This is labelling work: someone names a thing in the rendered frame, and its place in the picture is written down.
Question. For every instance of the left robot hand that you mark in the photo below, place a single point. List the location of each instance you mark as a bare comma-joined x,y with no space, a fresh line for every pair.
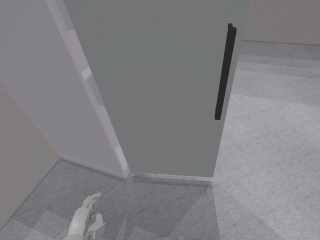
82,220

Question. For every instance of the fridge door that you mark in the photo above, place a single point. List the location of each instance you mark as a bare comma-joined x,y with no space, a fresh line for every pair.
157,65

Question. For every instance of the handle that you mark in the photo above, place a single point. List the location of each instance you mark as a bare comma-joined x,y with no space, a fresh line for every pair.
229,46

